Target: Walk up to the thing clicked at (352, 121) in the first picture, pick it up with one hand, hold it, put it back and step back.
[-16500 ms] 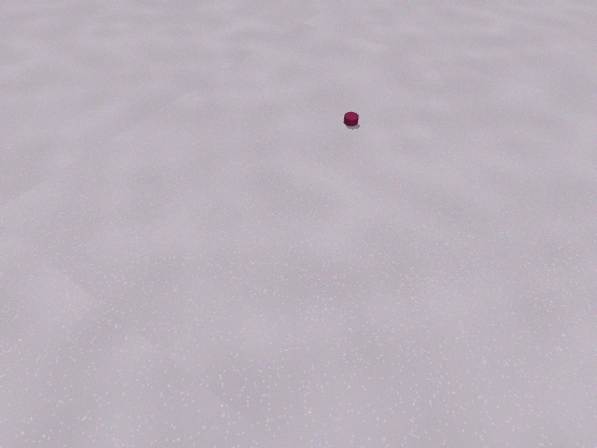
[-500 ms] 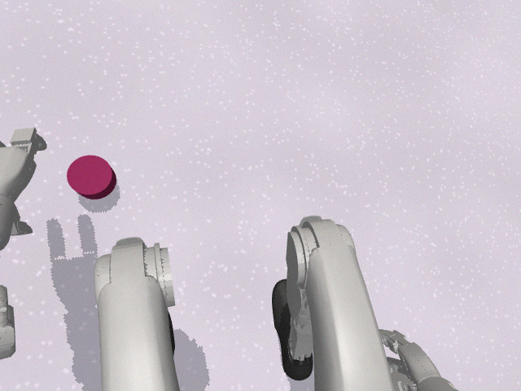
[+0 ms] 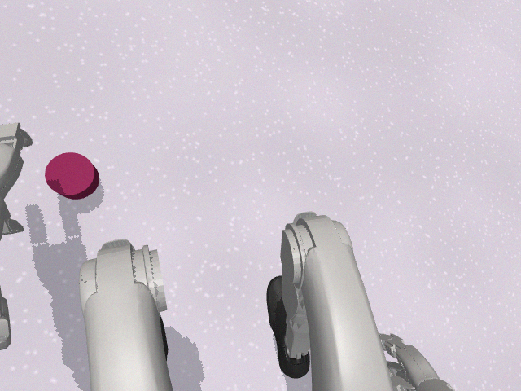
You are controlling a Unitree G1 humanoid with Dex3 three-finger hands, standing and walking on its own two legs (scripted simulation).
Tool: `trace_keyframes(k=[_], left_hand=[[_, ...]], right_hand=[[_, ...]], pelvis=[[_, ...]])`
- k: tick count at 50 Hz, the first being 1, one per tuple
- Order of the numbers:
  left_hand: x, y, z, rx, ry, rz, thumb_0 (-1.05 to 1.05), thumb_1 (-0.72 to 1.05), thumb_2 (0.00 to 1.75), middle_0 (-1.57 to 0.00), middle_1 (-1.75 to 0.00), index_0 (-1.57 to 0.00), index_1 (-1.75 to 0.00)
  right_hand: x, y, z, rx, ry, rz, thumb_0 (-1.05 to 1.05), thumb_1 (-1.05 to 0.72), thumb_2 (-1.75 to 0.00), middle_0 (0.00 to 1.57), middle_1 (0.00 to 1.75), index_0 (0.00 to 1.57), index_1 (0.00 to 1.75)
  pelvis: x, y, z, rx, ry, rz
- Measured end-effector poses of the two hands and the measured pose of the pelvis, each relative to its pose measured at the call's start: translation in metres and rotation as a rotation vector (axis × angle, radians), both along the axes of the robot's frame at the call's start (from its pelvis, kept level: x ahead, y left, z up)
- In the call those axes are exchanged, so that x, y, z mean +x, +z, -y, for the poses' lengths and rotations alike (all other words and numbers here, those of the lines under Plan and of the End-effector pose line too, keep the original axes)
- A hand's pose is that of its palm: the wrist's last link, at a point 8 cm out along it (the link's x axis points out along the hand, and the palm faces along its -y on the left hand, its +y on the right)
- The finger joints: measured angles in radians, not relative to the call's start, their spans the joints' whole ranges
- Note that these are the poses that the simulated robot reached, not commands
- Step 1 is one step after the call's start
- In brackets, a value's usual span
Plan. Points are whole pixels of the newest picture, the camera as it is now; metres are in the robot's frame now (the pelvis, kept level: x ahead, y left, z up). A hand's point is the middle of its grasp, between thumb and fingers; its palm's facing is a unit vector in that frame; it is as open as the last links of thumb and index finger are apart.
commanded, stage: rise first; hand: left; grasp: from above
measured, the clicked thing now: (73, 176) +0.47 +0.27 -0.30
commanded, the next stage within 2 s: approach in 0.16 s
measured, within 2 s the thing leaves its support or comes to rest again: neither
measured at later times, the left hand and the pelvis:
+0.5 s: hand (31, 180) +0.43 +0.30 -0.20, palm faces -0.44 -0.05 -0.89, open 14.1 cm; pelvis +0.00 +0.00 -0.01, yaw -1 degrees
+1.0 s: hand (46, 175) +0.44 +0.28 -0.19, palm faces -0.52 -0.10 -0.85, open 14.1 cm; pelvis +0.00 +0.00 +0.00, yaw -1 degrees
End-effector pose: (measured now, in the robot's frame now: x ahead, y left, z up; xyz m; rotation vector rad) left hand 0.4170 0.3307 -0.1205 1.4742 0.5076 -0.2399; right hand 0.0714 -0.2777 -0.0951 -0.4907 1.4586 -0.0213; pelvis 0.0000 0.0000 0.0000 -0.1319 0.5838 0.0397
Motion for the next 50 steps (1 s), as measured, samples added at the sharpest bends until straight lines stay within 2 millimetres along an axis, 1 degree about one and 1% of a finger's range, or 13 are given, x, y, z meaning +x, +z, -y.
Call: trace_keyframes(k=[16, 20, 25, 29, 33, 36, 39, 41, 44, 47, 50], left_hand=[[0.004, -0.011, 0.002, -0.006, -0.009, 0.008, 0.00, -0.54, 1.02, -0.09, -1.01, -0.08, -1.02], [0.007, -0.015, 0.007, 0.006, -0.038, -0.002, 0.00, -0.54, 1.02, -0.08, -1.02, -0.08, -1.03], [0.022, -0.017, 0.028, 0.002, -0.091, 0.019, -0.01, -0.53, 1.00, -0.08, -1.04, -0.09, -1.04], [0.044, -0.014, 0.054, 0.000, -0.121, 0.064, -0.01, -0.53, 1.00, -0.08, -1.05, -0.09, -1.05], [0.066, -0.005, 0.076, 0.005, -0.110, 0.109, -0.01, -0.53, 1.00, -0.08, -1.06, -0.09, -1.06], [0.078, 0.003, 0.086, 0.026, -0.087, 0.101, 0.00, -0.53, 1.01, -0.08, -1.05, -0.09, -1.06], [0.083, 0.008, 0.088, 0.038, -0.053, 0.075, 0.00, -0.54, 1.01, -0.08, -1.05, -0.08, -1.05], [0.081, 0.008, 0.086, 0.041, -0.029, 0.047, 0.00, -0.54, 1.01, -0.08, -1.05, -0.08, -1.05], [0.071, 0.003, 0.077, 0.037, 0.003, -0.003, 0.00, -0.54, 1.01, -0.08, -1.04, -0.08, -1.05], [0.053, -0.005, 0.064, 0.021, 0.022, -0.047, 0.00, -0.55, 1.01, -0.07, -1.05, -0.08, -1.05], [0.034, -0.013, 0.050, 0.005, 0.016, -0.077, 0.00, -0.55, 1.00, -0.08, -1.05, -0.08, -1.05]], right_hand=[[-0.006, -0.001, 0.000, -0.007, 0.015, -0.001, 0.00, -0.90, -0.90, 0.20, 0.29, 0.20, 0.30], [-0.008, -0.001, -0.002, -0.006, 0.017, -0.004, 0.00, -0.90, -0.90, 0.20, 0.29, 0.20, 0.30], [-0.011, 0.001, -0.004, -0.005, 0.013, 0.002, 0.00, -0.91, -0.90, 0.20, 0.29, 0.20, 0.30], [-0.017, 0.005, -0.005, -0.006, 0.000, 0.015, 0.00, -0.91, -0.90, 0.20, 0.29, 0.20, 0.30], [-0.028, 0.010, -0.006, -0.001, -0.036, 0.022, 0.00, -0.91, -0.90, 0.20, 0.29, 0.20, 0.30], [-0.038, 0.012, -0.007, 0.013, -0.063, 0.015, 0.00, -0.91, -0.90, 0.20, 0.29, 0.20, 0.30], [-0.049, 0.013, -0.008, 0.032, -0.087, 0.004, 0.00, -0.91, -0.90, 0.20, 0.29, 0.20, 0.30], [-0.055, 0.012, -0.009, 0.045, -0.100, -0.008, 0.00, -0.91, -0.90, 0.20, 0.29, 0.20, 0.30], [-0.062, 0.011, -0.010, 0.064, -0.111, -0.027, 0.00, -0.91, -0.90, 0.20, 0.29, 0.20, 0.30], [-0.065, 0.009, -0.011, 0.077, -0.109, -0.046, 0.00, -0.91, -0.90, 0.20, 0.29, 0.20, 0.30], [-0.063, 0.006, -0.009, 0.081, -0.090, -0.063, 0.00, -0.91, -0.90, 0.20, 0.29, 0.20, 0.30]], pelvis=[[-0.002, -0.007, -0.002, -0.012, -0.004, 0.013], [-0.002, -0.008, -0.002, -0.012, -0.004, 0.012], [-0.001, -0.009, -0.003, -0.012, -0.004, 0.008], [-0.002, -0.009, -0.003, -0.014, -0.006, 0.004], [-0.001, -0.006, -0.003, -0.016, -0.013, -0.009], [-0.001, -0.003, -0.002, -0.013, -0.016, -0.018], [-0.001, -0.001, -0.002, -0.012, -0.020, -0.022], [-0.001, 0.000, -0.001, -0.011, -0.022, -0.019], [-0.003, 0.001, 0.000, -0.007, -0.022, -0.009], [-0.004, 0.001, 0.001, -0.004, -0.019, 0.000], [-0.005, -0.001, 0.003, -0.002, -0.016, 0.009]])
